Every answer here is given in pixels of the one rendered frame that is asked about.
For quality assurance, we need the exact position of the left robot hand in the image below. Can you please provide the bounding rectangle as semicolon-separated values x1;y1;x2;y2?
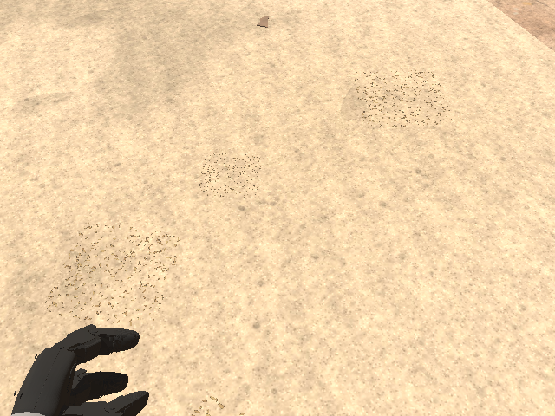
11;324;149;416

